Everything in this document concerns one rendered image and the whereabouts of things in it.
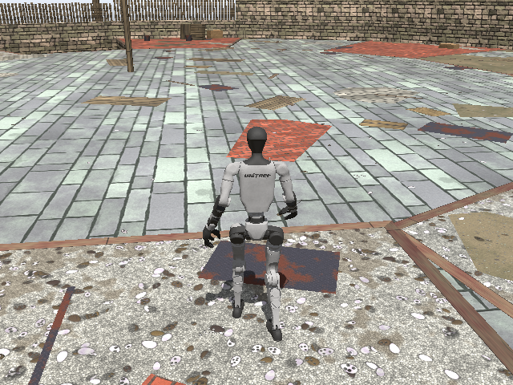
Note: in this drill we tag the robot right forearm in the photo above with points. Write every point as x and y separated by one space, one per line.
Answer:
292 207

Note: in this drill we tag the robot left forearm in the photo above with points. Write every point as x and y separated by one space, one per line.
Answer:
215 215

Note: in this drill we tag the right robot upper arm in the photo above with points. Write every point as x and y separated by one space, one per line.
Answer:
285 179

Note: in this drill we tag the robot right hand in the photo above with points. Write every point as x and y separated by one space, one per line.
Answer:
285 210

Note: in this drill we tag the robot thigh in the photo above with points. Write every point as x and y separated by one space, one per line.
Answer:
237 238
272 253

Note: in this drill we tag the robot right thigh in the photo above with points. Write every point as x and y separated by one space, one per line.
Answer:
272 253

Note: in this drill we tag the robot left hand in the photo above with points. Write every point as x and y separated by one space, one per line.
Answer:
207 236

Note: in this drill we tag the left robot upper arm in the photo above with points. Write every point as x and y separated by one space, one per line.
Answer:
227 182

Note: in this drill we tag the robot left thigh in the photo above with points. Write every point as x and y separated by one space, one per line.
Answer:
237 238

